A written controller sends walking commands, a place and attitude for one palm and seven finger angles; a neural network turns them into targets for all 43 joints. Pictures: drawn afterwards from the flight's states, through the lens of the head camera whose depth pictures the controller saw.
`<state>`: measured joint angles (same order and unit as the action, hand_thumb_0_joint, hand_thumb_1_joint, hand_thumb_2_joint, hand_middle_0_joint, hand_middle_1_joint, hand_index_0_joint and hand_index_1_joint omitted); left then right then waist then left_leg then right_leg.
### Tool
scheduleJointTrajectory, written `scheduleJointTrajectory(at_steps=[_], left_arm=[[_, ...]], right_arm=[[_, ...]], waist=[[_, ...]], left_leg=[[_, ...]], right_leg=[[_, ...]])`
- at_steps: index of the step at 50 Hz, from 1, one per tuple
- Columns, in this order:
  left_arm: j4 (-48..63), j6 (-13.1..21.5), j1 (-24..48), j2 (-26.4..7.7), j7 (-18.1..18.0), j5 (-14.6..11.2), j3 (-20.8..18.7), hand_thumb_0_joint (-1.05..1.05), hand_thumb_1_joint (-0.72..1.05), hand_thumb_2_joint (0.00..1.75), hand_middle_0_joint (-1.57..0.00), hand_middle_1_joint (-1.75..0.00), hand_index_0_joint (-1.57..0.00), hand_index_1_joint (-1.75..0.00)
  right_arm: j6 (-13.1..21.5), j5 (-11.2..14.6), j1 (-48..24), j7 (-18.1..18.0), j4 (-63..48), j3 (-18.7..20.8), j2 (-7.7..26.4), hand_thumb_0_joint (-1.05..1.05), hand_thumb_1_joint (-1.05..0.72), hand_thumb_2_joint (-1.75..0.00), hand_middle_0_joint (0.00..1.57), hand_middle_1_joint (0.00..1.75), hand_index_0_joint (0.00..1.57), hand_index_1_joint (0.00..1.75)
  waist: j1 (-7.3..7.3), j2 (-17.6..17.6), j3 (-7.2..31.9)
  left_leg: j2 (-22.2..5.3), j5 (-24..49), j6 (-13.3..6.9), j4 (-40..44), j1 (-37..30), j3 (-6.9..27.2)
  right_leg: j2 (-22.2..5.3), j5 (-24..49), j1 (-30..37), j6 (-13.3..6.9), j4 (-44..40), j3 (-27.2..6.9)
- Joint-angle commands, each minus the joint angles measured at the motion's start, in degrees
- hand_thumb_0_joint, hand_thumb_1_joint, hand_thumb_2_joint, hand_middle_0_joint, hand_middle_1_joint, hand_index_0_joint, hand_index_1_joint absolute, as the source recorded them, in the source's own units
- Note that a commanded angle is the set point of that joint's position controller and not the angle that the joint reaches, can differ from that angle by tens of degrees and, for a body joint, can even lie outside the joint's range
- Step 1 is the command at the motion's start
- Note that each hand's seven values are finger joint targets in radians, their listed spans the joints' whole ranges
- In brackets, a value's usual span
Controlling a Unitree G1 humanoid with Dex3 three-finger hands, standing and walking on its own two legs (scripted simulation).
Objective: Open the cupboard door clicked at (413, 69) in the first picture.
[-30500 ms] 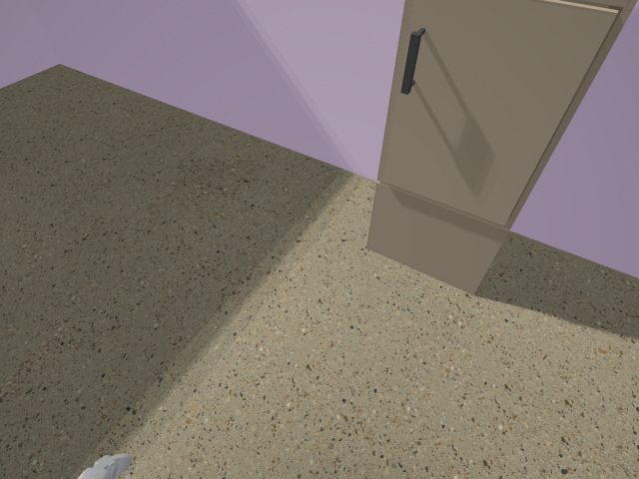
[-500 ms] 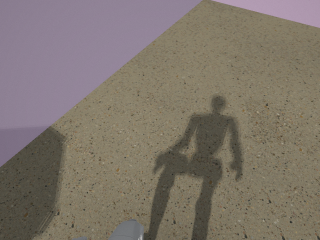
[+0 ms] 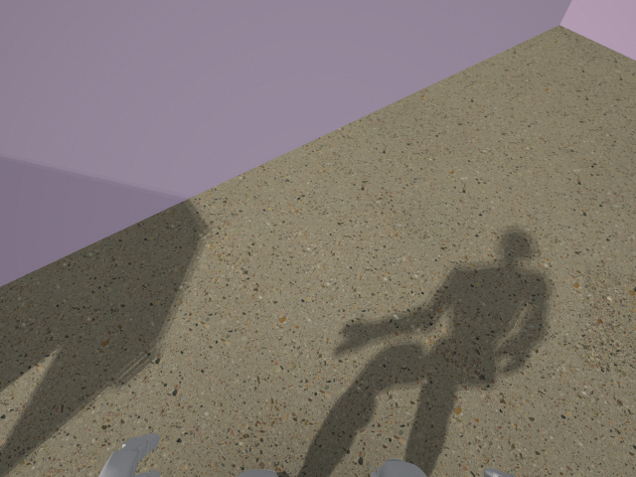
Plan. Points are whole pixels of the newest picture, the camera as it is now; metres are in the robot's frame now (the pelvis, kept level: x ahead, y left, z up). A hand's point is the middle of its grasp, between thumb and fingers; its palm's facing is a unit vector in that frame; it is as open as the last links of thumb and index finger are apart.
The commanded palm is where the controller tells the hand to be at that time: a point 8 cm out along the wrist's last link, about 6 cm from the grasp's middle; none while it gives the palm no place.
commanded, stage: turn to face it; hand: left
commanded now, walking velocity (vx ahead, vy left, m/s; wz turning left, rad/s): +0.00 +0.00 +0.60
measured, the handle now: out of the picture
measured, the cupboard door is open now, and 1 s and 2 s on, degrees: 44 44 44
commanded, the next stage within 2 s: none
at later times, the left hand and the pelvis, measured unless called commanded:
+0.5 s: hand out of the picture -0.01 +0.19 -0.19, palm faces +0.35 -0.91 -0.23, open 7.4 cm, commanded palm none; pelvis +0.02 -0.02 -0.01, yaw +20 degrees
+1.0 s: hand out of the picture +0.01 +0.14 -0.14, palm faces +0.57 -0.77 -0.28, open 7.4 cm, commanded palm none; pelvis +0.05 -0.07 +0.01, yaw +37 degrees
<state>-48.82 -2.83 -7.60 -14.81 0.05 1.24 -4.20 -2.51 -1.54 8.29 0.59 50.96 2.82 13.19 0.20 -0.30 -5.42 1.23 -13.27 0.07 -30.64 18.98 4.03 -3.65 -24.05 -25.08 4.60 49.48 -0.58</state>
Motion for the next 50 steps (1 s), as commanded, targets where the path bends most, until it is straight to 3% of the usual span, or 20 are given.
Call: scheduleJointTrajectory(at_steps=[1,2,4,5,9,15,20,21,22,23,24,30,35,39,40,42,43,44,46,50], left_arm=[[2.7,2.0,-7.0,-4.2,-0.5,-0.3,-1.0,0.00,0.90,0.90,-0.20,-0.30,-0.20,-0.30],[2.3,2.6,-9.3,-6.1,-0.8,-0.2,-1.5,0.00,0.90,0.90,-0.20,-0.30,-0.20,-0.30],[3.0,3.2,-10.2,-14.3,-1.7,0.7,-2.7,0.00,0.90,0.90,-0.20,-0.30,-0.20,-0.30],[3.6,3.1,-8.1,-12.7,-2.1,0.3,-2.3,0.00,0.90,0.90,-0.20,-0.30,-0.20,-0.30],[4.2,3.3,-2.6,-6.4,-2.0,0.0,-0.6,0.00,0.90,0.90,-0.20,-0.30,-0.20,-0.30],[1.5,3.5,-9.1,-8.9,-1.9,0.5,-1.6,0.00,0.90,0.90,-0.20,-0.30,-0.20,-0.30],[1.0,3.2,-7.4,-9.6,-1.3,0.0,-2.1,0.00,0.90,0.90,-0.20,-0.30,-0.20,-0.30],[1.8,2.9,-6.5,-8.5,-1.2,-0.5,-2.0,0.00,0.90,0.90,-0.20,-0.30,-0.20,-0.30],[4.2,2.6,-5.2,-4.2,-0.6,-0.9,-1.0,0.00,0.90,0.90,-0.20,-0.30,-0.20,-0.30],[5.7,1.8,-1.1,-3.8,-1.1,-0.5,-0.4,0.00,0.90,0.90,-0.20,-0.30,-0.20,-0.30],[6.4,1.6,-0.8,-4.8,-1.2,-0.3,-0.6,0.00,0.90,0.90,-0.20,-0.30,-0.20,-0.30],[1.8,0.9,-3.2,-4.3,-0.2,0.0,-1.1,0.00,0.90,0.90,-0.20,-0.30,-0.20,-0.30],[3.3,1.1,-0.7,-3.8,-0.4,-0.2,-0.6,0.00,0.90,0.90,-0.20,-0.30,-0.20,-0.30],[2.6,1.9,-5.7,-4.1,-0.7,-0.6,-0.8,0.00,0.90,0.90,-0.20,-0.30,-0.20,-0.30],[2.1,2.4,-8.5,-5.7,-0.9,-0.4,-1.3,0.00,0.90,0.90,-0.20,-0.30,-0.20,-0.30],[2.5,3.0,-10.0,-14.0,-1.8,0.8,-2.8,0.00,0.90,0.90,-0.20,-0.30,-0.20,-0.30],[2.9,3.0,-8.4,-12.8,-2.0,0.2,-2.0,0.00,0.90,0.90,-0.20,-0.30,-0.20,-0.30],[3.5,3.3,-3.9,-8.4,-2.2,0.2,-1.3,0.00,0.90,0.90,-0.20,-0.30,-0.20,-0.30],[4.2,3.1,-1.5,-6.3,-2.1,-0.2,-0.5,0.00,0.90,0.90,-0.20,-0.30,-0.20,-0.30],[2.5,3.6,-6.8,-7.0,-2.1,0.1,-1.0,0.00,0.90,0.90,-0.20,-0.30,-0.20,-0.30]], right_arm=[[0.9,0.3,-2.8,-0.9,-4.7,4.0,12.3,0.00,-0.90,-0.90,0.20,0.30,0.20,0.30],[0.9,0.8,-3.3,-0.8,-5.1,3.9,10.7,0.00,-0.90,-0.90,0.20,0.30,0.20,0.30],[1.2,1.2,-3.3,-0.3,-7.0,3.2,6.2,0.00,-0.90,-0.90,0.20,0.30,0.20,0.30],[0.7,0.8,-2.6,-0.1,-6.8,3.6,7.7,0.00,-0.90,-0.90,0.20,0.30,0.20,0.30],[-0.5,0.7,-1.4,0.8,-3.5,2.7,5.2,0.00,-0.90,-0.90,0.20,0.30,0.20,0.30],[0.1,1.1,-5.7,1.4,-4.1,1.5,3.0,0.00,-0.90,-0.90,0.20,0.30,0.20,0.30],[0.7,0.9,-0.8,1.0,-3.4,1.9,5.1,0.00,-0.90,-0.90,0.20,0.30,0.20,0.30],[1.2,0.6,3.8,0.8,-2.3,2.7,8.3,0.00,-0.90,-0.90,0.20,0.30,0.20,0.30],[1.6,0.1,8.2,0.3,-1.7,4.6,15.3,0.00,-0.90,-0.90,0.20,0.30,0.20,0.30],[1.1,0.4,11.5,-0.4,-0.5,4.9,17.4,0.00,-0.90,-0.90,0.20,0.30,0.20,0.30],[1.1,0.2,10.1,-0.6,-0.8,4.5,16.8,0.00,-0.90,-0.90,0.20,0.30,0.20,0.30],[2.0,0.3,0.7,-1.7,-3.5,2.8,11.7,0.00,-0.90,-0.90,0.20,0.30,0.20,0.30],[1.5,0.0,1.8,-1.2,-3.0,3.5,12.4,0.00,-0.90,-0.90,0.20,0.30,0.20,0.30],[0.9,0.3,-1.1,-1.1,-3.9,4.0,12.1,0.00,-0.90,-0.90,0.20,0.30,0.20,0.30],[0.9,0.7,-2.5,-0.9,-4.4,3.9,11.1,0.00,-0.90,-0.90,0.20,0.30,0.20,0.30],[1.0,1.2,-3.1,-0.4,-6.7,3.2,5.4,0.00,-0.90,-0.90,0.20,0.30,0.20,0.30],[0.6,0.6,-2.8,0.0,-6.0,3.5,8.0,0.00,-0.90,-0.90,0.20,0.30,0.20,0.30],[0.2,0.4,-1.1,0.1,-4.5,3.7,7.8,0.00,-0.90,-0.90,0.20,0.30,0.20,0.30],[-0.4,0.5,-0.7,0.6,-2.8,3.4,6.6,0.00,-0.90,-0.90,0.20,0.30,0.20,0.30],[-0.5,1.0,-4.5,1.2,-3.3,2.2,3.9,0.00,-0.90,-0.90,0.20,0.30,0.20,0.30]], waist=[[-1.86,-8.9,9.4],[-3.32,-4.4,9.9],[-4.48,20.2,9.9],[-3.04,13.7,8.5],[0.55,13.0,6.1],[-3.06,12.4,8.1],[0.32,10.7,9.3],[3.10,3.8,12.1],[5.50,-15.3,13.9],[6.56,-14.6,14.7],[5.37,-10.1,13.3],[0.22,-7.4,8.7],[1.18,-7.4,8.0],[-1.15,-9.0,9.3],[-2.91,-6.2,9.7],[-4.45,19.8,8.3],[-3.28,14.7,7.0],[-0.31,14.4,5.8],[0.92,13.6,5.1],[-1.60,11.1,6.9]], left_leg=[[-10.1,8.1,-6.9,5.3,1.5,13.0],[-7.2,4.4,-4.4,0.6,6.1,11.5],[2.8,-23.3,2.2,-27.6,17.4,-2.1],[-0.5,-21.5,1.6,-36.0,15.6,0.6],[-2.9,-12.8,3.9,-37.7,15.2,-3.7],[-1.7,-12.5,3.7,-16.5,8.9,-9.9],[-0.7,-2.4,1.7,0.5,-5.1,-10.9],[-4.8,8.3,-0.3,5.4,-15.1,-6.3],[-21.4,29.1,-8.8,7.6,-23.9,16.9],[-26.4,40.7,-14.8,7.5,-23.3,21.2],[-25.9,30.9,-15.5,7.8,-19.7,16.9],[-13.5,14.7,-8.7,11.2,-9.3,9.4],[-13.0,10.5,-9.2,10.8,-7.5,12.7],[-10.4,12.6,-7.2,5.7,-1.2,14.0],[-8.1,8.4,-5.1,2.7,3.2,12.7],[4.0,-21.5,2.4,-23.7,18.0,-1.9],[0.4,-21.4,1.7,-34.4,16.3,1.0],[-1.5,-16.8,1.8,-38.7,17.0,1.8],[-2.6,-12.6,3.4,-40.3,16.1,-1.7],[-2.1,-12.2,4.4,-27.1,13.6,-6.4]], right_leg=[[3.5,6.5,13.4,-0.5,-16.3,3.2],[0.9,10.1,20.2,-1.1,-25.2,0.8],[-25.3,16.2,21.8,-12.0,-35.7,-24.3],[-25.2,16.9,16.6,-14.2,-34.4,-19.5],[-14.6,35.8,17.9,-11.0,-28.5,-1.0],[-15.7,46.1,25.3,-10.2,-24.2,4.2],[-15.7,41.3,18.5,-6.7,-15.4,8.1],[-14.1,32.6,11.0,-4.1,-6.8,10.3],[-5.0,-4.6,-6.0,0.8,7.4,12.0],[-2.9,-15.7,-10.4,0.4,15.3,4.6],[-4.1,-12.8,-10.1,-0.4,18.1,1.5],[-1.9,1.3,-5.6,0.4,13.4,0.3],[0.8,-0.9,-0.4,0.2,-0.1,1.7],[3.4,5.9,12.5,-0.7,-16.3,3.0],[1.9,10.3,19.0,-1.1,-24.4,1.7],[-24.1,11.5,23.2,-11.3,-37.0,-23.7],[-24.7,13.4,16.7,-13.8,-35.8,-20.5],[-20.1,15.8,15.9,-12.9,-34.7,-14.2],[-14.9,30.1,17.3,-11.3,-30.3,-4.5],[-14.3,43.7,24.6,-10.4,-27.0,2.0]])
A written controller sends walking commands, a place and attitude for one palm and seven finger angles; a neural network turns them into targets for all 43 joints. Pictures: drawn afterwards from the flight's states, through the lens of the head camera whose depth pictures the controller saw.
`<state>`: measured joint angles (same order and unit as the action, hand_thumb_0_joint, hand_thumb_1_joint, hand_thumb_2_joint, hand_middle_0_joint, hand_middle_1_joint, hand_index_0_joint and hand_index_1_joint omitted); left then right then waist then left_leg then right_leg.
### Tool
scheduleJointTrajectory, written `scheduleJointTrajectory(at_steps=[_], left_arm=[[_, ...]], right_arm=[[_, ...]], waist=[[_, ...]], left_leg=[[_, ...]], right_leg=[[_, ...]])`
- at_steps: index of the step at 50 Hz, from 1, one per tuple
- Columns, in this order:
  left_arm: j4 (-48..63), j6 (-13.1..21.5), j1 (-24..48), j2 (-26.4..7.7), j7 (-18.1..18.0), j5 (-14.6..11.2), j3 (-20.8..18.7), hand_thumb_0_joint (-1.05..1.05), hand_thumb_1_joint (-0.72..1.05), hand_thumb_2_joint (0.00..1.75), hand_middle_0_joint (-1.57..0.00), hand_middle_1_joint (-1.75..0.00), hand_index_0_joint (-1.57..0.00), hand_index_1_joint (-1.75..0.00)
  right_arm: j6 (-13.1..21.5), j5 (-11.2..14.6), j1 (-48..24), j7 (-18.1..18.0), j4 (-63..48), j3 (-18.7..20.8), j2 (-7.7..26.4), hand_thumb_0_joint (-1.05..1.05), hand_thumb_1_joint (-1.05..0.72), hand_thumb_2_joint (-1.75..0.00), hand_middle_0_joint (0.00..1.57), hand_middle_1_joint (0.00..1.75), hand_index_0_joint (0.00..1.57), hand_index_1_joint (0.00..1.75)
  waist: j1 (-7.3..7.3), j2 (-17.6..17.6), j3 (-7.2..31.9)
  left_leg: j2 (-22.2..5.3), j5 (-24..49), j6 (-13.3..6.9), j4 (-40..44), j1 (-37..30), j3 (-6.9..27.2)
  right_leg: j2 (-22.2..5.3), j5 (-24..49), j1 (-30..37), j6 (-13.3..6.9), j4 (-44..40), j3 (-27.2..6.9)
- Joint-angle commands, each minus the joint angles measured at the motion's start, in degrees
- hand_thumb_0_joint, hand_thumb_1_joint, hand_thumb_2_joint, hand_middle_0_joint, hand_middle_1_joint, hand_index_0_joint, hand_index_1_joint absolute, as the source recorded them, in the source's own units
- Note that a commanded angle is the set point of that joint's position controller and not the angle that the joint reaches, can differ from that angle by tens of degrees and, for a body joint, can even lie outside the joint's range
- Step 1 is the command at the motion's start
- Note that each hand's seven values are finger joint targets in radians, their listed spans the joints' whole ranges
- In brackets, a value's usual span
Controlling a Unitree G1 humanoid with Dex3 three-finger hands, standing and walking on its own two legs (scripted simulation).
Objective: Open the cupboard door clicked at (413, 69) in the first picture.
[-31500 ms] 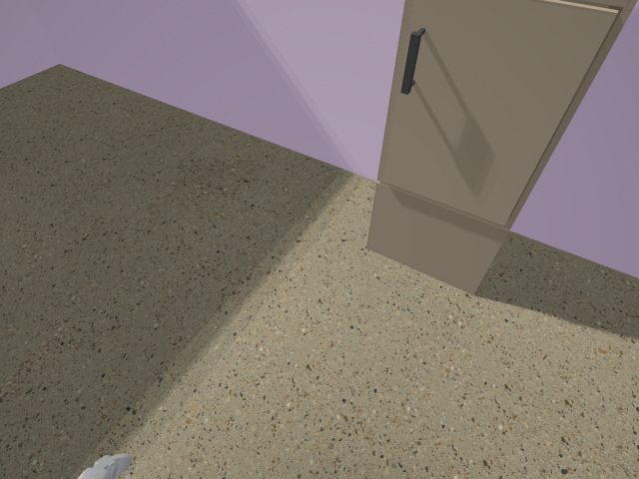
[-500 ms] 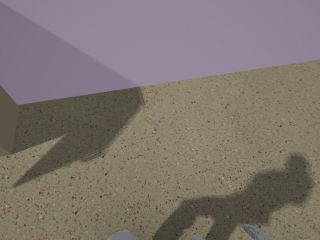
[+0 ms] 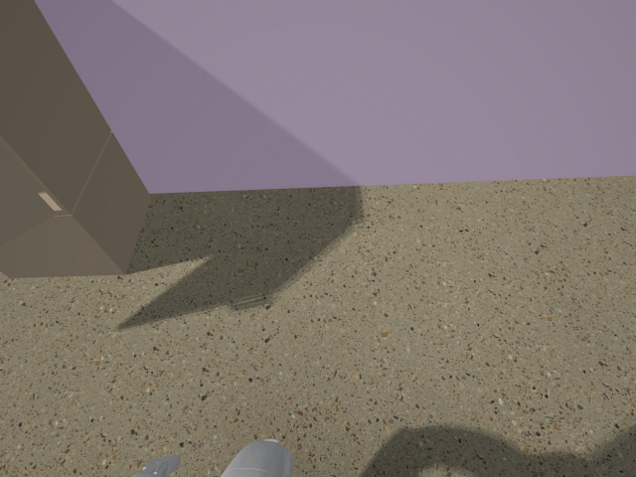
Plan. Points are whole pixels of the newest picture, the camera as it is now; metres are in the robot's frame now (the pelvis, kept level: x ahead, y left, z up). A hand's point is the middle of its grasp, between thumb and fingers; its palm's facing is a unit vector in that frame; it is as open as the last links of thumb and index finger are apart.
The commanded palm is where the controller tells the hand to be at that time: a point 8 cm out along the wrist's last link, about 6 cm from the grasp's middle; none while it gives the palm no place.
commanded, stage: turn to face it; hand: left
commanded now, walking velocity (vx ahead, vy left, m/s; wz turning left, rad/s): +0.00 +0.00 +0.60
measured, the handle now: out of the picture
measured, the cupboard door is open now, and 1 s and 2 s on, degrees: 44 44 44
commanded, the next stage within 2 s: take the last steps up to it in 1.16 s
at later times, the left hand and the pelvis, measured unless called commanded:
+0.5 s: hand out of the picture +0.04 +0.25 -0.16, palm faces +0.32 -0.91 -0.28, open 7.4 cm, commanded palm none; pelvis +0.01 +0.01 +0.00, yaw +18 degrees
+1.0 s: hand out of the picture -0.06 +0.17 -0.18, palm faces +0.60 -0.77 -0.22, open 7.4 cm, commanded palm none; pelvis +0.03 -0.02 -0.01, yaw +36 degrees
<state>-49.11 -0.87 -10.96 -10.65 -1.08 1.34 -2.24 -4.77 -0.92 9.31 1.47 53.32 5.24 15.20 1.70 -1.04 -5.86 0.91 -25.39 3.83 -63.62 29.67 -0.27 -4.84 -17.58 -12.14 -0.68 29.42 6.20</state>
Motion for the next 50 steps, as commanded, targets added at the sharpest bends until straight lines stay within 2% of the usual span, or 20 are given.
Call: scheduleJointTrajectory(at_steps=[1,6,9,10,11,12,13,16,20,25,28,29,31,32,34,37,44,48,49,50], left_arm=[[2.5,1.6,-4.6,-11.8,-0.9,0.0,-3.1,0.00,0.90,0.90,-0.20,-0.30,-0.20,-0.30],[1.4,1.4,-5.6,-13.8,-0.7,0.4,-3.9,0.00,0.90,0.90,-0.20,-0.30,-0.20,-0.30],[1.4,1.2,-3.8,-13.9,-0.3,-0.2,-4.3,0.00,0.90,0.90,-0.20,-0.30,-0.20,-0.30],[1.9,1.0,-3.4,-12.5,0.0,-0.6,-3.9,0.00,0.90,0.90,-0.20,-0.30,-0.20,-0.30],[4.2,0.7,-1.8,-8.0,0.5,-1.1,-2.9,0.00,0.90,0.90,-0.20,-0.30,-0.20,-0.30],[5.8,-0.2,2.2,-8.3,0.0,-0.5,-2.4,0.00,0.90,0.90,-0.20,-0.30,-0.20,-0.30],[6.7,-0.4,2.7,-9.0,-0.1,-0.4,-2.7,0.00,0.90,0.90,-0.20,-0.30,-0.20,-0.30],[3.1,-1.1,2.2,-9.2,0.5,0.0,-3.2,0.00,0.90,0.90,-0.20,-0.30,-0.20,-0.30],[2.5,-0.9,1.3,-8.2,0.8,-0.2,-2.9,0.00,0.90,0.90,-0.20,-0.30,-0.20,-0.30],[4.1,-0.7,2.6,-7.9,0.6,-0.4,-2.6,0.00,0.90,0.90,-0.20,-0.30,-0.20,-0.30],[3.2,-0.1,-1.8,-8.3,0.3,-0.7,-2.8,0.00,0.90,0.90,-0.20,-0.30,-0.20,-0.30],[2.7,0.4,-4.6,-9.5,0.1,-0.7,-3.3,0.00,0.90,0.90,-0.20,-0.30,-0.20,-0.30],[3.0,1.0,-6.1,-18.0,-0.7,0.6,-4.7,0.00,0.90,0.90,-0.20,-0.30,-0.20,-0.30],[3.4,1.0,-4.3,-16.6,-0.9,0.1,-4.0,0.00,0.90,0.90,-0.20,-0.30,-0.20,-0.30],[4.4,1.2,1.6,-11.4,-1.0,-0.3,-2.7,0.00,0.90,0.90,-0.20,-0.30,-0.20,-0.30],[4.1,1.5,0.4,-10.2,-0.9,-0.3,-2.4,0.00,0.90,0.90,-0.20,-0.30,-0.20,-0.30],[0.9,1.6,-6.1,-13.2,-0.7,0.3,-3.5,0.00,0.90,0.90,-0.20,-0.30,-0.20,-0.30],[0.1,1.4,-4.5,-13.5,-0.3,-0.2,-3.8,0.00,0.90,0.90,-0.20,-0.30,-0.20,-0.30],[0.5,1.2,-3.7,-12.5,0.0,-0.7,-3.5,0.00,0.90,0.90,-0.20,-0.30,-0.20,-0.30],[2.2,0.9,-3.9,-8.3,0.3,-1.0,-2.8,0.00,0.90,0.90,-0.20,-0.30,-0.20,-0.30]], right_arm=[[1.8,0.4,-6.3,0.4,-5.9,-0.5,1.4,0.00,-0.90,-0.90,0.20,0.30,0.20,0.30],[2.3,0.6,-7.2,0.5,-6.5,-0.8,1.2,0.00,-0.90,-0.90,0.20,0.30,0.20,0.30],[3.1,0.2,-1.7,0.1,-5.2,-0.5,3.2,0.00,-0.90,-0.90,0.20,0.30,0.20,0.30],[3.5,-0.1,2.1,0.0,-4.5,0.4,6.4,0.00,-0.90,-0.90,0.20,0.30,0.20,0.30],[3.8,-0.6,6.6,-0.6,-4.1,2.3,13.3,0.00,-0.90,-0.90,0.20,0.30,0.20,0.30],[3.2,-0.2,9.9,-1.3,-2.7,2.5,15.1,0.00,-0.90,-0.90,0.20,0.30,0.20,0.30],[3.2,-0.5,8.4,-1.5,-3.5,2.1,14.8,0.00,-0.90,-0.90,0.20,0.30,0.20,0.30],[3.7,-0.6,-0.9,-2.4,-6.1,0.8,10.1,0.00,-0.90,-0.90,0.20,0.30,0.20,0.30],[4.1,-0.5,0.2,-2.5,-5.8,0.6,10.0,0.00,-0.90,-0.90,0.20,0.30,0.20,0.30],[3.6,-0.7,0.4,-2.0,-5.4,1.2,10.2,0.00,-0.90,-0.90,0.20,0.30,0.20,0.30],[3.1,-0.4,-2.1,-2.0,-6.2,1.5,9.8,0.00,-0.90,-0.90,0.20,0.30,0.20,0.30],[3.1,0.0,-3.1,-1.9,-6.6,1.4,8.7,0.00,-0.90,-0.90,0.20,0.30,0.20,0.30],[3.2,0.6,-4.2,-1.3,-8.7,0.7,3.8,0.00,-0.90,-0.90,0.20,0.30,0.20,0.30],[2.9,0.0,-3.7,-1.0,-8.0,1.1,6.1,0.00,-0.90,-0.90,0.20,0.30,0.20,0.30],[1.9,-0.3,-1.8,-0.5,-5.1,1.4,5.2,0.00,-0.90,-0.90,0.20,0.30,0.20,0.30],[1.6,0.1,-2.4,0.1,-4.8,0.3,3.1,0.00,-0.90,-0.90,0.20,0.30,0.20,0.30],[2.2,0.4,-7.2,0.3,-5.6,-1.0,0.9,0.00,-0.90,-0.90,0.20,0.30,0.20,0.30],[3.1,0.2,-1.9,-0.2,-4.2,-0.9,2.3,0.00,-0.90,-0.90,0.20,0.30,0.20,0.30],[3.6,0.0,1.6,-0.4,-3.3,-0.3,5.0,0.00,-0.90,-0.90,0.20,0.30,0.20,0.30],[4.1,-0.5,4.9,-0.8,-3.0,1.2,10.7,0.00,-0.90,-0.90,0.20,0.30,0.20,0.30]], waist=[[-3.51,11.6,7.2],[-4.15,13.9,7.3],[-0.63,10.3,10.2],[1.48,2.7,12.7],[4.15,-15.9,14.3],[4.96,-13.5,14.6],[3.78,-8.5,12.7],[0.17,-11.5,7.0],[-0.74,-4.6,9.2],[-0.35,-8.3,9.6],[-2.67,-7.9,10.1],[-4.36,-4.5,11.0],[-5.97,19.9,9.2],[-4.55,14.9,7.7],[-0.96,14.7,4.9],[-1.12,13.4,6.2],[-4.53,12.6,7.2],[-1.14,11.4,8.7],[1.02,5.8,11.0],[2.50,-11.4,14.2]], left_leg=[[-1.8,0.4,0.6,8.8,1.9,-3.1],[-1.3,-0.3,-0.8,20.5,-4.6,-5.6],[-0.3,10.7,-2.2,34.2,-16.7,-6.5],[-4.7,21.0,-4.1,38.5,-26.6,-0.7],[-21.8,42.9,-13.1,40.8,-35.0,22.8],[-25.8,52.8,-18.6,40.5,-33.4,25.6],[-25.4,41.3,-19.2,41.3,-28.8,21.9],[-15.9,24.6,-13.8,44.9,-17.5,17.1],[-13.4,26.9,-13.1,43.9,-20.0,16.0],[-11.9,25.2,-12.9,42.5,-18.1,18.8],[-9.9,24.6,-11.2,38.9,-11.8,20.0],[-7.3,21.4,-8.9,35.3,-7.7,18.8],[4.5,-8.8,-1.3,10.0,7.3,2.8],[0.8,-8.9,-2.0,-0.8,5.7,5.3],[-1.4,-1.6,-0.8,-8.1,6.3,4.2],[-2.1,1.2,0.5,-2.7,4.8,0.4],[-1.2,-0.4,-0.5,17.9,-2.9,-5.0],[0.0,10.3,-2.2,33.7,-16.6,-6.0],[-3.1,19.5,-3.7,38.5,-25.3,-2.9],[-17.8,36.8,-10.3,40.3,-34.6,16.3]], right_leg=[[-13.5,38.5,12.0,-4.9,-6.4,-3.7],[-16.1,37.9,10.9,-5.2,-3.7,-2.5],[-14.8,34.2,5.9,-1.6,5.0,1.6],[-12.5,25.2,-1.9,1.3,14.4,3.8],[-3.4,-14.1,-19.5,6.1,28.6,4.9],[-2.0,-22.1,-22.7,5.4,35.5,-2.8],[-3.0,-19.2,-22.2,4.8,38.1,-5.2],[-2.3,-8.7,-20.3,5.3,37.6,-7.0],[0.0,-6.6,-17.3,5.5,29.9,-6.3],[2.9,-7.5,-11.2,5.1,17.1,-5.3],[4.7,-1.4,-0.3,4.4,4.0,-4.6],[3.1,3.6,6.9,4.1,-5.4,-5.7],[-22.5,5.5,11.4,-6.1,-16.5,-30.4],[-23.3,8.0,4.8,-8.8,-15.3,-26.9],[-15.5,16.4,3.1,-6.6,-12.5,-16.5],[-12.5,31.6,7.7,-5.2,-8.8,-5.9],[-15.2,38.8,11.6,-5.6,-4.8,-3.6],[-14.1,34.1,5.1,-2.0,2.6,-0.1],[-12.3,27.5,-0.8,0.6,9.6,2.2],[-4.4,-2.2,-14.7,4.7,22.3,4.5]])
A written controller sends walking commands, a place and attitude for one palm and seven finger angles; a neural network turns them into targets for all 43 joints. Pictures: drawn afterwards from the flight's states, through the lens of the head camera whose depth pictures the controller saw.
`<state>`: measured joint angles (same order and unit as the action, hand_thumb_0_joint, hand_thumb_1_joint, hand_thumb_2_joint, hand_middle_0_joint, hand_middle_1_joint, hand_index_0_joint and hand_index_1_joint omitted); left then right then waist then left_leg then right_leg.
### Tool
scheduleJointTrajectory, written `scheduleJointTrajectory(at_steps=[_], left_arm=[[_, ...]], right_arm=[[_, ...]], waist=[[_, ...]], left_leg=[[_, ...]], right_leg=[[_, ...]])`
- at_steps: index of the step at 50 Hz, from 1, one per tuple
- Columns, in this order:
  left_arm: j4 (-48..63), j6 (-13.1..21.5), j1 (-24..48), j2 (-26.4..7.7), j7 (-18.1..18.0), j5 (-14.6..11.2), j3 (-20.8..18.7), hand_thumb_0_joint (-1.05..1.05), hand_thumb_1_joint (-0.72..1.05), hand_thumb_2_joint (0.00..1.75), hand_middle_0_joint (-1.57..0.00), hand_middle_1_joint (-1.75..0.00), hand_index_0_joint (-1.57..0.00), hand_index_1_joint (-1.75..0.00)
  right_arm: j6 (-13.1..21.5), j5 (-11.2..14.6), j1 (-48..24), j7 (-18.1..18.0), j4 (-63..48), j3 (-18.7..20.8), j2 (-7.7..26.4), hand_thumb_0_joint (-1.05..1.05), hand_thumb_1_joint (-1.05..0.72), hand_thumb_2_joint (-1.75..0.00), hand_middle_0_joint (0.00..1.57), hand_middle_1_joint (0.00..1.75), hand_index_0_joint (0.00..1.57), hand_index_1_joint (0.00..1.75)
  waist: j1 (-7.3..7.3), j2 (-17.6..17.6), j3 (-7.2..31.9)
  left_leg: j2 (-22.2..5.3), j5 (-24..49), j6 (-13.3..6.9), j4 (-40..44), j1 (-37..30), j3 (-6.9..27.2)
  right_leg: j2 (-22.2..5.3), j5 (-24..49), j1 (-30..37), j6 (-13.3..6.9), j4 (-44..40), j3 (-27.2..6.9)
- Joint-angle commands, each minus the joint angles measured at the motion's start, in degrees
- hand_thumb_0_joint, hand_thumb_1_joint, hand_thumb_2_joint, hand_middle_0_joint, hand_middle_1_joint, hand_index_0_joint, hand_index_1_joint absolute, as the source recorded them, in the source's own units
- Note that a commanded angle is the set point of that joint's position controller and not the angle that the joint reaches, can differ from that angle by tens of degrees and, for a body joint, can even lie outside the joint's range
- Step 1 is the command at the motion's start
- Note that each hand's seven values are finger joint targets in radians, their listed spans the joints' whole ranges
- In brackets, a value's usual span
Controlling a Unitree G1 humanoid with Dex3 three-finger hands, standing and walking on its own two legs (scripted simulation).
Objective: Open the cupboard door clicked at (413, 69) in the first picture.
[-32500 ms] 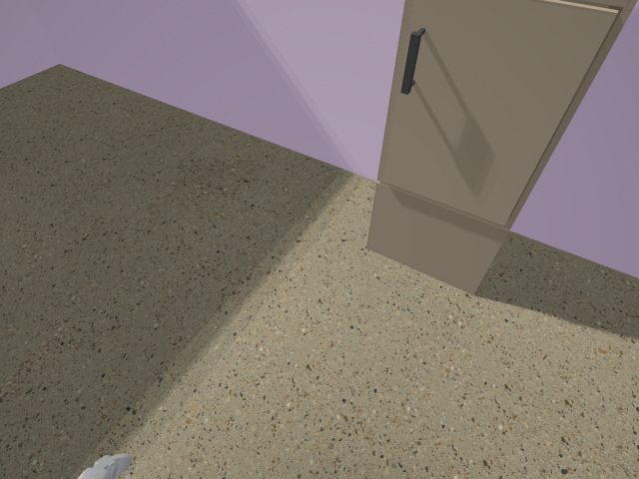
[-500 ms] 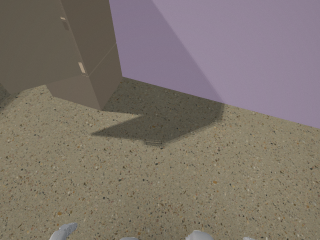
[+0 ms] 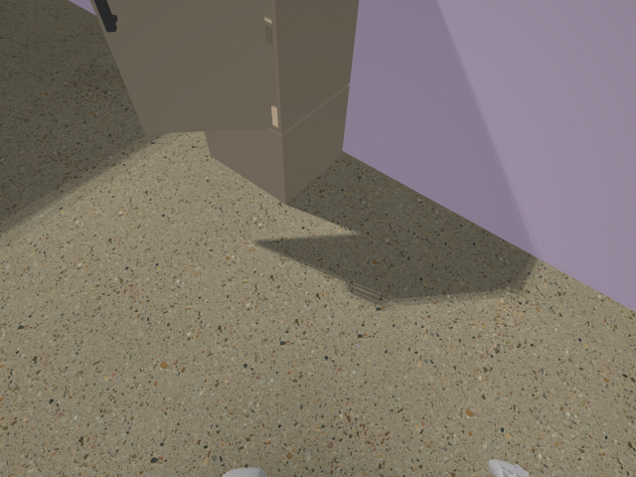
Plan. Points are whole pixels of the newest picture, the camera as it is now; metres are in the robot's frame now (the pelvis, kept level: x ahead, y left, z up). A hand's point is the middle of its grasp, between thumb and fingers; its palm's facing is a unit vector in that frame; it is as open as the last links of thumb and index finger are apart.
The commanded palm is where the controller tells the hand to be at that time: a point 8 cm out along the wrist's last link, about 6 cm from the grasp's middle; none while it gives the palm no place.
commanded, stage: turn to face it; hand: left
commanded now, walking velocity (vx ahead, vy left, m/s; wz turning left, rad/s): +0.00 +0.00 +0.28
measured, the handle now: out of the picture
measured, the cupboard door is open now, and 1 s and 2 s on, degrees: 44 44 44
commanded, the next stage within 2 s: take the last steps up to it in 0.16 s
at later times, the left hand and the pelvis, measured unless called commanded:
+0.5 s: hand out of the picture +0.03 +0.17 -0.14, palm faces +0.21 -0.95 -0.25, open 7.4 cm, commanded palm none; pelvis +0.03 -0.02 +0.01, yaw +9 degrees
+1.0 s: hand out of the picture +0.09 +0.29 -0.17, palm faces +0.32 -0.93 -0.19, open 7.4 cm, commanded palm none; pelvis +0.15 +0.11 +0.00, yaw +14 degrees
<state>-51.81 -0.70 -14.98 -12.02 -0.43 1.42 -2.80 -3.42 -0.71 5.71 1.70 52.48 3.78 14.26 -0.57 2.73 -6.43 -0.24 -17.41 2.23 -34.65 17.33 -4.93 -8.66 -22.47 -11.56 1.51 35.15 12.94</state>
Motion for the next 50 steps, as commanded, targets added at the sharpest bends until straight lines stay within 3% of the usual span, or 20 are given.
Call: scheduleJointTrajectory(at_steps=[1,2,4,7,14,17,18,19,20,21,23,26,36,38,40,41,42,44,47,50], left_arm=[[6.3,0.1,3.9,-5.3,-0.7,-1.0,-1.1,0.00,0.90,0.90,-0.20,-0.30,-0.20,-0.30],[6.5,-0.5,4.5,-6.7,-0.9,-0.7,-1.4,0.00,0.90,0.90,-0.20,-0.30,-0.20,-0.30],[3.8,-1.1,4.7,-6.2,-0.7,-0.4,-1.9,0.00,0.90,0.90,-0.20,-0.30,-0.20,-0.30],[1.7,-1.5,2.3,-5.6,0.1,-0.2,-1.8,0.00,0.90,0.90,-0.20,-0.30,-0.20,-0.30],[1.4,-0.8,1.8,-3.8,0.1,-0.5,-1.1,0.00,0.90,0.90,-0.20,-0.30,-0.20,-0.30],[-0.7,0.6,-4.9,-5.3,0.5,-0.2,-1.8,0.00,0.90,0.90,-0.20,-0.30,-0.20,-0.30],[-1.5,1.4,-8.0,-9.0,0.2,0.5,-2.7,0.00,0.90,0.90,-0.20,-0.30,-0.20,-0.30],[-1.3,1.8,-10.4,-14.5,-0.2,0.8,-3.9,0.00,0.90,0.90,-0.20,-0.30,-0.20,-0.30],[-0.7,1.8,-9.6,-14.4,-0.6,0.2,-3.6,0.00,0.90,0.90,-0.20,-0.30,-0.20,-0.30],[0.0,2.2,-5.9,-12.6,-0.5,0.0,-3.6,0.00,0.90,0.90,-0.20,-0.30,-0.20,-0.30],[-0.5,3.5,-2.9,-7.6,-0.5,-0.2,-1.9,0.00,0.90,0.90,-0.20,-0.30,-0.20,-0.30],[-2.7,5.0,-7.0,-6.0,-0.5,-0.4,-1.5,0.00,0.90,0.90,-0.20,-0.30,-0.20,-0.30],[-8.6,4.8,-12.9,-7.2,-0.8,0.5,-1.6,0.00,0.90,0.90,-0.20,-0.30,-0.20,-0.30],[-8.6,4.7,-11.0,-8.4,-0.7,0.4,-2.0,0.00,0.90,0.90,-0.20,-0.30,-0.20,-0.30],[-8.2,4.5,-8.2,-8.4,-0.4,0.1,-2.1,0.00,0.90,0.90,-0.20,-0.30,-0.20,-0.30],[-7.2,4.3,-9.1,-6.0,0.1,-0.2,-1.5,0.00,0.90,0.90,-0.20,-0.30,-0.20,-0.30],[-5.4,3.9,-10.0,-2.1,0.6,-0.9,-0.8,0.00,0.90,0.90,-0.20,-0.30,-0.20,-0.30],[-3.1,3.4,-3.2,-2.0,-0.3,-0.6,-0.7,0.00,0.90,0.90,-0.20,-0.30,-0.20,-0.30],[-5.2,2.4,-3.2,-1.0,0.6,0.1,-0.9,0.00,0.90,0.90,-0.20,-0.30,-0.20,-0.30],[-6.1,1.7,-5.4,-0.2,0.9,0.2,-0.9,0.00,0.90,0.90,-0.20,-0.30,-0.20,-0.30]], right_arm=[[2.3,-0.5,11.6,-1.9,-1.4,3.1,14.7,0.00,-0.90,-0.90,0.20,0.30,0.20,0.30],[2.1,-0.8,10.9,-2.2,-1.4,2.6,13.8,0.00,-0.90,-0.90,0.20,0.30,0.20,0.30],[2.5,-1.0,5.0,-3.0,-2.9,1.8,11.0,0.00,-0.90,-0.90,0.20,0.30,0.20,0.30],[3.0,-0.8,2.7,-3.3,-3.2,0.7,8.6,0.00,-0.90,-0.90,0.20,0.30,0.20,0.30],[2.6,-1.0,3.4,-2.9,-1.9,0.8,8.5,0.00,-0.90,-0.90,0.20,0.30,0.20,0.30],[2.4,-0.4,1.6,-2.5,-1.8,1.0,7.4,0.00,-0.90,-0.90,0.20,0.30,0.20,0.30],[2.5,0.3,1.7,-2.1,-2.5,0.6,3.9,0.00,-0.90,-0.90,0.20,0.30,0.20,0.30],[2.8,0.1,-0.8,-1.5,-4.8,0.0,1.4,0.00,-0.90,-0.90,0.20,0.30,0.20,0.30],[2.4,-0.6,-3.1,-0.9,-5.7,0.8,5.4,0.00,-0.90,-0.90,0.20,0.30,0.20,0.30],[2.4,-0.9,-2.5,-0.4,-5.3,1.0,4.9,0.00,-0.90,-0.90,0.20,0.30,0.20,0.30],[2.3,-1.0,-1.1,0.0,-2.3,1.2,4.3,0.00,-0.90,-0.90,0.20,0.30,0.20,0.30],[2.3,-0.6,-0.1,0.6,-0.7,0.5,1.9,0.00,-0.90,-0.90,0.20,0.30,0.20,0.30],[3.2,-0.1,-7.4,1.7,-2.2,-1.2,-1.1,0.00,-0.90,-0.90,0.20,0.30,0.20,0.30],[3.9,0.0,-4.3,1.5,-1.4,-1.2,-0.6,0.00,-0.90,-0.90,0.20,0.30,0.20,0.30],[4.7,-0.6,9.0,0.5,2.8,-0.3,2.5,0.00,-0.90,-0.90,0.20,0.30,0.20,0.30],[5.1,-1.1,17.9,-0.4,4.8,0.9,7.6,0.00,-0.90,-0.90,0.20,0.30,0.20,0.30],[5.5,-1.5,23.8,-1.4,5.9,2.6,13.5,0.00,-0.90,-0.90,0.20,0.30,0.20,0.30],[4.8,-0.9,19.3,-2.3,4.8,2.0,12.3,0.00,-0.90,-0.90,0.20,0.30,0.20,0.30],[6.1,-0.9,10.1,-2.8,2.2,-0.3,4.3,0.00,-0.90,-0.90,0.20,0.30,0.20,0.30],[7.5,-0.6,11.4,-3.0,3.3,-0.7,2.8,0.00,-0.90,-0.90,0.20,0.30,0.20,0.30]], waist=[[6.22,-18.9,14.8],[5.45,-12.6,13.7],[3.11,-15.3,9.8],[0.95,-11.1,7.7],[0.85,-11.9,9.0],[-2.64,-8.7,9.4],[-4.33,3.2,8.7],[-6.46,19.0,5.6],[-5.82,12.8,2.1],[-3.61,8.3,0.9],[-0.89,8.8,-1.1],[-1.25,6.9,2.2],[-3.49,10.2,0.3],[-1.66,10.1,1.5],[4.72,5.7,6.9],[8.07,-4.4,13.8],[8.97,-20.3,18.6],[6.82,-12.1,12.7],[1.63,-9.7,3.4],[-0.46,-6.1,4.7]], left_leg=[[-23.8,46.2,-16.1,12.0,-20.4,28.2],[-24.0,39.4,-17.5,11.7,-16.9,23.6],[-17.6,26.2,-14.4,14.4,-9.2,21.0],[-13.9,25.5,-12.0,15.4,-6.8,16.2],[-12.5,15.1,-11.7,15.2,-5.2,16.6],[-7.1,-3.9,-8.0,9.1,3.9,14.5],[-0.8,-11.7,-4.8,-2.4,14.5,9.0],[4.3,-18.8,-1.6,-18.4,24.6,4.3],[0.2,-15.7,-1.8,-27.9,25.3,9.0],[-1.4,-9.7,-1.9,-31.3,25.7,10.0],[-2.9,-0.9,-0.6,-33.9,24.6,9.3],[-2.6,3.2,0.8,-30.9,23.6,6.1],[-2.2,2.4,-0.8,-7.1,16.7,-1.0],[-0.4,0.7,-2.2,-2.3,8.5,-2.7],[2.2,4.5,-3.5,5.0,-11.1,-4.7],[-4.6,5.2,-6.0,5.1,-24.6,2.2],[-19.9,7.3,-12.3,11.8,-32.1,26.8],[-22.4,-1.4,-15.2,19.7,-21.0,26.2],[-17.2,-1.2,-11.9,23.6,-4.5,17.5],[-14.9,8.8,-11.8,25.2,-5.4,11.4]], right_leg=[[2.1,-16.8,-19.7,2.9,24.5,-7.9],[1.2,-15.2,-18.5,2.0,28.2,-11.7],[1.6,-8.6,-18.5,2.1,29.2,-12.7],[3.0,-2.6,-16.6,2.3,27.5,-12.3],[6.1,-3.3,-7.5,2.0,9.0,-9.5],[7.0,4.2,7.0,1.5,-8.5,-8.3],[-2.1,-4.6,14.5,-1.1,-17.3,-19.3],[-17.6,-11.0,14.7,-7.5,-26.2,-40.8],[-21.4,-15.5,7.2,-10.5,-29.4,-42.3],[-19.0,-17.3,4.9,-10.8,-29.6,-38.1],[-12.2,1.9,4.4,-6.5,-25.9,-26.7],[-9.8,24.0,10.7,-5.2,-22.6,-16.1],[-12.0,33.0,13.1,-5.7,-19.7,-8.7],[-12.2,38.3,10.6,-5.1,-15.9,-7.2],[-8.6,39.5,3.1,-3.0,-1.8,-3.1],[-4.9,25.8,-5.5,-1.3,11.6,-0.8],[4.4,-11.1,-19.5,0.9,29.9,-1.3],[1.9,-10.0,-24.6,-2.5,42.7,-10.7],[-1.1,1.9,-22.6,-1.9,40.1,-12.4],[0.0,6.3,-21.0,-1.4,34.5,-11.9]])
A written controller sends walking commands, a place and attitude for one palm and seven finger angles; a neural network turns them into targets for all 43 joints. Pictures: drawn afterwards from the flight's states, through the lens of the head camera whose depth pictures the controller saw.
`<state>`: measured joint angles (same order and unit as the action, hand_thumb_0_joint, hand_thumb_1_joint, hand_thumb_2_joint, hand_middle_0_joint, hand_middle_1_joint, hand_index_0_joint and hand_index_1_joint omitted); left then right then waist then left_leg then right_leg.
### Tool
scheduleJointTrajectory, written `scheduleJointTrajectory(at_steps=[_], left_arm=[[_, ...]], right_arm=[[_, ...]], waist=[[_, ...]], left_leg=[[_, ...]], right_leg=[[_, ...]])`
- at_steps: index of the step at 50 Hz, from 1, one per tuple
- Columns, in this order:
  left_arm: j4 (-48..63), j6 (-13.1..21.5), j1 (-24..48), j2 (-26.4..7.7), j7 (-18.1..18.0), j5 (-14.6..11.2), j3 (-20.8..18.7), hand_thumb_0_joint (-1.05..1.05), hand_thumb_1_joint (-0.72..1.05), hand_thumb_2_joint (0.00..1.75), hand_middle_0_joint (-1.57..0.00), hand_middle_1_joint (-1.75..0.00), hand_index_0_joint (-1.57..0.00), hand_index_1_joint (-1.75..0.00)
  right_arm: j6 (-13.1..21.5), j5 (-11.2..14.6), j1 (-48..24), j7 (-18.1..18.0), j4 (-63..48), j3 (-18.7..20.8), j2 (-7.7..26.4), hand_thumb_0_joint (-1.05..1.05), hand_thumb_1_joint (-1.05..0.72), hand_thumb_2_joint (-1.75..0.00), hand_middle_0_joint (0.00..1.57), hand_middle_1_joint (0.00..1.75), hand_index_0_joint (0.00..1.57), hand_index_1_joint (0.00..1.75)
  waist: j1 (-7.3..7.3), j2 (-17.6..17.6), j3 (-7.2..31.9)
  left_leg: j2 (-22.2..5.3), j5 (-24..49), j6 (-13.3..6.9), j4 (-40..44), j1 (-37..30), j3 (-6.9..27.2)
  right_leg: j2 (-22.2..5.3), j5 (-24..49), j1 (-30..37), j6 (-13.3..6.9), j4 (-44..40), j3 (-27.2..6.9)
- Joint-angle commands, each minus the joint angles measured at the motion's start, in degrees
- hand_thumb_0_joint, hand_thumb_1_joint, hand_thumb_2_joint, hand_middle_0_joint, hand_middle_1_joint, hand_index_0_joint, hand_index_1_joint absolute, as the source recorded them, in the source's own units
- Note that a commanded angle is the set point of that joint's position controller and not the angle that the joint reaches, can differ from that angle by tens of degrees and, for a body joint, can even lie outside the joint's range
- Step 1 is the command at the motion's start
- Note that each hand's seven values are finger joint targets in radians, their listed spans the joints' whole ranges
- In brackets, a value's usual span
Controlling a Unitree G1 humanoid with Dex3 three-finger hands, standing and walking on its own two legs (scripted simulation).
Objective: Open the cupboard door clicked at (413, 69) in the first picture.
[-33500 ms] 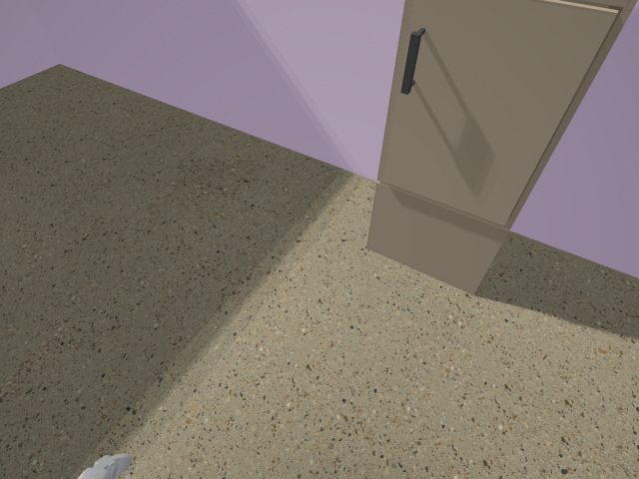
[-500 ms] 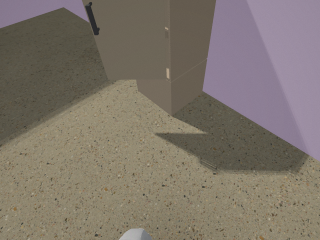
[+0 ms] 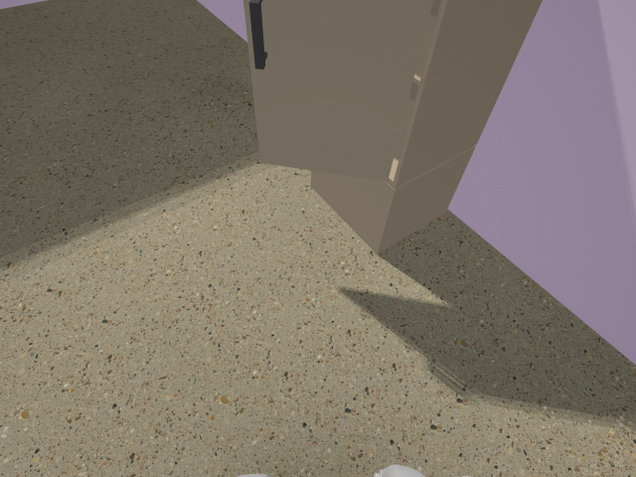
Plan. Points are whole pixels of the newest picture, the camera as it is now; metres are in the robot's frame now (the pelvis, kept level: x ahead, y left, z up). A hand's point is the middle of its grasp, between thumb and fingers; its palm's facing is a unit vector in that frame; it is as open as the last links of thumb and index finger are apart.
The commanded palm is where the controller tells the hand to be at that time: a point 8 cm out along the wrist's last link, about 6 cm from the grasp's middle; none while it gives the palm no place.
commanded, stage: take the last steps up to it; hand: left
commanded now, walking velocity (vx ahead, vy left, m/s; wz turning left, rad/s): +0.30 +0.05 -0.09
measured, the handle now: (260, 32) +0.98 +0.24 +0.06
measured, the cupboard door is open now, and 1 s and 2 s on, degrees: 44 44 44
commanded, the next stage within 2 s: come to a stop and stand still in 0.82 s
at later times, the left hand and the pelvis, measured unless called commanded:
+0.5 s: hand (245, 356) +0.31 +0.15 -0.16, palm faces -0.07 -0.99 -0.16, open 7.4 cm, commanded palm none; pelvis +0.18 -0.01 +0.00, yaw -3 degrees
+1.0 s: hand (205, 304) +0.39 +0.24 -0.16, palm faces +0.00 -0.99 -0.16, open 7.4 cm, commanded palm none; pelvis +0.35 +0.07 +0.01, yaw -3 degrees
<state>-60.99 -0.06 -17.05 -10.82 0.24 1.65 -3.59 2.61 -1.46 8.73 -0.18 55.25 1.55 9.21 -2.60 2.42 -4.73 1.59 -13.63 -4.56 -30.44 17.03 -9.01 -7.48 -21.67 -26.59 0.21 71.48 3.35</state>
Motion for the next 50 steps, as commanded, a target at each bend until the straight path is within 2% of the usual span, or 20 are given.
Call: scheduleJointTrajectory(at_steps=[1,10,15,17,18,19,20,21,23,25,27,32,35,36,37,38,39,42,44,50], left_arm=[[3.5,0.7,-2.4,-1.4,0.2,-0.2,-0.2,0.00,0.90,0.90,-0.20,-0.30,-0.20,-0.30],[9.2,1.0,11.2,-1.8,0.8,-0.1,0.2,0.00,0.90,0.90,-0.20,-0.30,-0.20,-0.30],[10.7,1.7,14.7,-1.8,0.8,-0.2,0.8,0.00,0.90,0.90,-0.20,-0.30,-0.20,-0.30],[9.4,2.1,10.7,-2.2,0.8,-0.1,0.6,0.00,0.90,0.90,-0.20,-0.30,-0.20,-0.30],[7.4,2.7,4.5,-3.5,0.7,-0.1,0.1,0.00,0.90,0.90,-0.20,-0.30,-0.20,-0.30],[4.9,3.4,-4.2,-6.9,0.2,0.0,-1.0,0.00,0.90,0.90,-0.20,-0.30,-0.20,-0.30],[2.6,3.6,-12.7,-12.6,-0.4,0.0,-2.6,0.00,0.90,0.90,-0.20,-0.30,-0.20,-0.30],[2.1,3.5,-13.0,-13.6,-0.8,-1.1,-2.6,0.00,0.90,0.90,-0.20,-0.30,-0.20,-0.30],[4.0,3.6,-4.9,-8.6,-1.5,-1.0,-1.5,0.00,0.90,0.90,-0.20,-0.30,-0.20,-0.30],[4.4,4.0,-0.7,-5.4,-1.3,-0.9,-0.6,0.00,0.90,0.90,-0.20,-0.30,-0.20,-0.30],[4.0,4.5,0.6,-4.6,-0.9,-0.6,-0.3,0.00,0.90,0.90,-0.20,-0.30,-0.20,-0.30],[2.8,4.5,0.3,-7.1,-0.4,-0.2,-1.4,0.00,0.90,0.90,-0.20,-0.30,-0.20,-0.30],[2.3,3.6,0.7,-7.4,-0.2,-0.3,-1.5,0.00,0.90,0.90,-0.20,-0.30,-0.20,-0.30],[2.6,3.2,0.8,-6.7,0.0,-0.3,-1.1,0.00,0.90,0.90,-0.20,-0.30,-0.20,-0.30],[3.5,2.9,-0.2,-4.2,0.1,-0.6,-0.6,0.00,0.90,0.90,-0.20,-0.30,-0.20,-0.30],[5.3,3.0,0.2,-2.3,0.0,-0.9,0.0,0.00,0.90,0.90,-0.20,-0.30,-0.20,-0.30],[5.9,3.1,2.7,-3.2,-0.3,-0.5,0.0,0.00,0.90,0.90,-0.20,-0.30,-0.20,-0.30],[4.0,2.6,2.5,-2.8,0.2,-0.3,0.0,0.00,0.90,0.90,-0.20,-0.30,-0.20,-0.30],[2.7,1.7,-0.6,-1.7,0.4,-0.2,0.4,0.00,0.90,0.90,-0.20,-0.30,-0.20,-0.30],[2.0,0.6,-0.7,0.1,-1.0,-0.8,1.6,0.00,0.90,0.90,-0.20,-0.30,-0.20,-0.30]], right_arm=[[1.7,0.2,8.8,-1.1,0.8,1.6,7.6,0.00,-0.90,-0.90,0.20,0.30,0.20,0.30],[2.0,-0.2,15.8,-1.0,4.4,1.2,6.9,0.00,-0.90,-0.90,0.20,0.30,0.20,0.30],[1.6,-0.5,19.5,-1.1,7.1,0.9,7.3,0.00,-0.90,-0.90,0.20,0.30,0.20,0.30],[1.5,-0.4,19.7,-1.2,7.9,0.6,7.3,0.00,-0.90,-0.90,0.20,0.30,0.20,0.30],[1.5,0.1,18.8,-1.2,7.9,0.5,7.4,0.00,-0.90,-0.90,0.20,0.30,0.20,0.30],[1.9,0.9,17.3,-1.0,6.8,0.6,6.7,0.00,-0.90,-0.90,0.20,0.30,0.20,0.30],[2.2,1.5,17.5,-0.7,4.9,0.6,5.3,0.00,-0.90,-0.90,0.20,0.30,0.20,0.30],[1.7,1.3,14.2,-0.7,4.4,0.9,7.0,0.00,-0.90,-0.90,0.20,0.30,0.20,0.30],[1.0,0.9,7.8,-0.5,2.9,1.2,4.7,0.00,-0.90,-0.90,0.20,0.30,0.20,0.30],[-0.2,0.5,9.5,0.0,3.8,1.1,2.1,0.00,-0.90,-0.90,0.20,0.30,0.20,0.30],[-1.0,0.4,12.0,0.6,4.5,1.0,0.5,0.00,-0.90,-0.90,0.20,0.30,0.20,0.30],[-0.5,0.2,7.5,1.9,2.7,1.5,0.4,0.00,-0.90,-0.90,0.20,0.30,0.20,0.30],[0.2,0.0,9.9,1.7,3.0,2.1,3.1,0.00,-0.90,-0.90,0.20,0.30,0.20,0.30],[0.5,-0.1,14.2,1.3,4.1,2.7,5.9,0.00,-0.90,-0.90,0.20,0.30,0.20,0.30],[0.9,-0.9,20.3,0.6,5.1,3.9,11.3,0.00,-0.90,-0.90,0.20,0.30,0.20,0.30],[0.6,-1.1,24.9,-0.2,5.3,4.6,15.5,0.00,-0.90,-0.90,0.20,0.30,0.20,0.30],[0.2,-0.9,22.3,-0.7,4.6,4.2,15.1,0.00,-0.90,-0.90,0.20,0.30,0.20,0.30],[1.1,-0.3,12.0,-1.3,1.6,2.0,9.0,0.00,-0.90,-0.90,0.20,0.30,0.20,0.30],[1.6,-0.2,10.2,-1.5,1.6,1.3,7.7,0.00,-0.90,-0.90,0.20,0.30,0.20,0.30],[1.3,0.1,9.0,-2.2,3.1,0.3,6.1,0.00,-0.90,-0.90,0.20,0.30,0.20,0.30]], waist=[[1.27,-5.4,2.7],[3.65,-3.2,0.8],[4.85,-4.9,0.4],[2.95,-4.7,2.6],[0.05,-4.4,6.2],[-3.43,-0.2,11.0],[-5.32,11.3,15.6],[-5.27,7.1,13.8],[-2.38,0.8,3.8],[1.39,2.2,2.7],[3.34,6.8,2.9],[2.49,4.4,1.5],[4.65,2.2,0.8],[6.73,-2.7,2.7],[8.75,-14.7,5.7],[9.90,-22.0,9.3],[9.00,-15.2,7.5],[4.37,-9.0,2.2],[2.45,-8.0,2.8],[1.47,-3.9,6.6]], left_leg=[[-17.1,5.2,-5.6,21.9,-5.1,15.1],[-17.2,16.8,-6.7,21.5,-15.3,10.9],[-16.7,25.2,-5.1,15.5,-17.1,8.4],[-14.4,33.2,-3.0,8.5,-17.0,5.9],[-12.6,35.8,-1.1,0.6,-13.5,4.3],[-9.5,29.1,1.2,-10.6,-1.6,2.4],[-1.2,-4.1,4.4,-27.3,15.0,-1.1],[-2.1,-20.6,4.4,-39.2,18.7,5.6],[-6.8,-13.2,4.6,-38.4,21.8,10.2],[-8.1,-9.2,5.7,-32.1,15.6,8.8],[-7.6,-5.1,6.6,-25.0,11.1,6.4],[-5.4,0.6,6.5,-8.3,3.8,3.5],[-3.2,3.1,6.3,0.0,-7.4,1.4],[-4.2,0.8,5.7,2.1,-13.9,3.3],[-14.7,-1.0,1.4,7.0,-19.5,17.6],[-24.7,-0.6,-4.7,14.7,-21.9,32.3],[-26.4,-0.4,-7.5,16.0,-19.1,33.4],[-21.6,3.2,-5.5,18.1,-6.0,22.8],[-18.5,7.7,-4.0,19.0,-4.5,16.4],[-17.0,38.7,-3.5,13.2,-6.1,8.5]], right_leg=[[-1.4,6.5,-6.7,0.2,-3.6,-2.7],[0.2,11.6,-9.1,0.0,-24.4,-0.8],[3.2,7.7,-2.0,-1.6,-33.9,2.3],[5.9,9.4,6.2,-2.7,-39.7,4.6],[6.1,13.4,17.1,-3.7,-43.1,4.0],[-0.3,20.3,33.6,-6.8,-42.4,-4.4],[-16.3,30.4,47.7,-14.2,-47.3,-25.7],[-21.8,31.6,42.8,-18.3,-52.2,-30.1],[-16.5,32.1,30.5,-14.5,-54.1,-19.9],[-12.1,30.4,21.7,-10.5,-56.9,-10.1],[-9.0,26.6,17.0,-8.6,-58.8,-3.9],[-8.3,11.9,12.4,-7.6,-58.4,-3.3],[-6.0,4.0,6.8,-5.3,-53.2,-2.0],[-4.0,3.9,3.8,-4.3,-45.5,-0.3],[2.4,-2.4,-2.1,-1.7,-30.1,5.0],[7.2,-14.2,-7.3,-0.4,-12.9,5.4],[4.6,-12.5,-9.8,-1.7,-4.2,-0.3],[0.5,-1.3,-8.0,-1.1,-0.5,-3.1],[0.6,2.6,-4.7,-0.3,-4.4,-2.5],[2.7,5.9,6.3,1.0,-25.2,-0.9]])
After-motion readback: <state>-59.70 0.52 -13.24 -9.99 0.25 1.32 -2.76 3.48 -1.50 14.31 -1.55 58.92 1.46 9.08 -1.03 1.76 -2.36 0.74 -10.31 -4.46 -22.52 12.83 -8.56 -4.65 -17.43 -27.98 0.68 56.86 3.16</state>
